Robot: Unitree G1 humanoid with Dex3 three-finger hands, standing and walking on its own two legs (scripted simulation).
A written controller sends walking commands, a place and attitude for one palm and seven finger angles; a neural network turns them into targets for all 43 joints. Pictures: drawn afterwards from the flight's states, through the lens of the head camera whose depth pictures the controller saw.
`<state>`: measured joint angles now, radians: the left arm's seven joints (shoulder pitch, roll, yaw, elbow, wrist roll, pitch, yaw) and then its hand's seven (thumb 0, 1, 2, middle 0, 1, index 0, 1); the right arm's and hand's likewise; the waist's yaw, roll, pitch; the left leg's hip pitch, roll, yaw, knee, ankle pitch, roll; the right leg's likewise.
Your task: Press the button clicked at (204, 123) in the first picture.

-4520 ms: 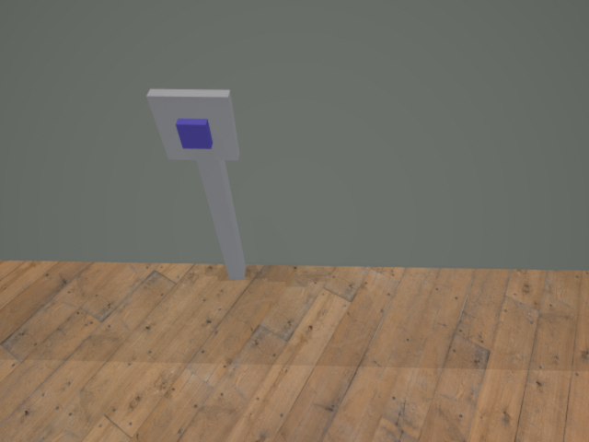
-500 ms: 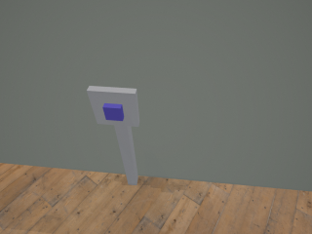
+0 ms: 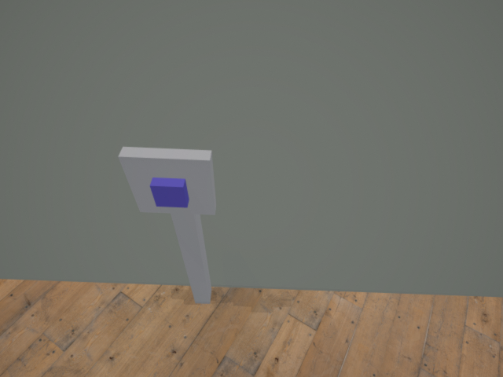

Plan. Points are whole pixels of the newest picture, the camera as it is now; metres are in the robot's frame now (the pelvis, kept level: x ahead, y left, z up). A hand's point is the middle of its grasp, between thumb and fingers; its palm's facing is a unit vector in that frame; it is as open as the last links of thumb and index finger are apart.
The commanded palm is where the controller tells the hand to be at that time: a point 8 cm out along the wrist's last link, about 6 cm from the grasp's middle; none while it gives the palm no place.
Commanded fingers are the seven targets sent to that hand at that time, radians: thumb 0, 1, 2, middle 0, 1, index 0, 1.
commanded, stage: come to a stop and stand still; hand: left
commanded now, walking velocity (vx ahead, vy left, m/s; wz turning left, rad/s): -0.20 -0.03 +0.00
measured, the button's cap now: (170, 191) +0.48 +0.19 -0.03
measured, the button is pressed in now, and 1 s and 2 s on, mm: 0 0 0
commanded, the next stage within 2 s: look again from close up in 1.38 s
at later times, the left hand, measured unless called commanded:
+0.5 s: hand out of the picture -0.02 +0.19 -0.16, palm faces -0.02 -0.97 -0.23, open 7.4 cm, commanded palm none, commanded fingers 0.00 0.90 0.90 -0.20 -0.30 -0.20 -0.30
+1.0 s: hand out of the picture -0.03 +0.13 -0.17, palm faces -0.01 -0.98 -0.21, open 7.3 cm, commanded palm none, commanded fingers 0.00 0.90 0.90 -0.20 -0.30 -0.20 -0.30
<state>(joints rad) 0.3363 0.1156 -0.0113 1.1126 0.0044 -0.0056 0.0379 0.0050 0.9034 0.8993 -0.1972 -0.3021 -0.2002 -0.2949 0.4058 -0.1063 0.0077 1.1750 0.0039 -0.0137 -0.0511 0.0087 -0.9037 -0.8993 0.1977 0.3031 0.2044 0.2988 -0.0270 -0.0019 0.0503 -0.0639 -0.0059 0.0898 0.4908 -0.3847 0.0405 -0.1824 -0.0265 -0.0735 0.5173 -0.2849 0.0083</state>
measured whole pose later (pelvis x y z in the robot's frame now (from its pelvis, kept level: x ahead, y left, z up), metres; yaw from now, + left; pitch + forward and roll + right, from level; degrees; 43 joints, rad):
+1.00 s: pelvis -0.02 -0.03 +0.00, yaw +0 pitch -1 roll +1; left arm 0.27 0.13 -0.02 1.15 0.01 -0.02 0.03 0.02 0.92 0.90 -0.20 -0.30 -0.20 -0.30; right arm 0.32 -0.14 0.03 1.14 -0.01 -0.02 -0.03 0.01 -0.91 -0.90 0.20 0.30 0.20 0.30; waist -0.01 0.03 0.06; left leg -0.10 0.01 0.08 0.42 -0.31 0.00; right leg -0.23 -0.01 -0.08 0.49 -0.25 -0.04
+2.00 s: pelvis +0.00 -0.05 +0.00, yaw +1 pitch +0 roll +0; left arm 0.28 0.14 -0.01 1.14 0.01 -0.01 0.03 0.01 0.92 0.90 -0.20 -0.30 -0.20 -0.29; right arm 0.32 -0.11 0.02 1.15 -0.01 -0.02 -0.04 0.01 -0.91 -0.90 0.20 0.30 0.20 0.30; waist 0.00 0.00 0.05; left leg -0.08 0.04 0.06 0.41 -0.33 -0.02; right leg -0.20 0.02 -0.11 0.46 -0.26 -0.06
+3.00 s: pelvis -0.07 -0.02 -0.09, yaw +2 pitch +17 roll -2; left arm 0.44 0.20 0.10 -0.08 -0.21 -0.36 -0.18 0.02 0.90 0.90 -1.16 -1.36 -1.16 -1.35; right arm 0.28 -0.20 0.03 0.52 0.01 -0.18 -0.04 0.02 -0.90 -0.90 0.20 0.30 0.21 0.30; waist -0.02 0.02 -0.13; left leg -0.91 0.02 0.03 1.19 -0.57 0.03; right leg -0.97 -0.05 -0.12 1.12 -0.44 -0.04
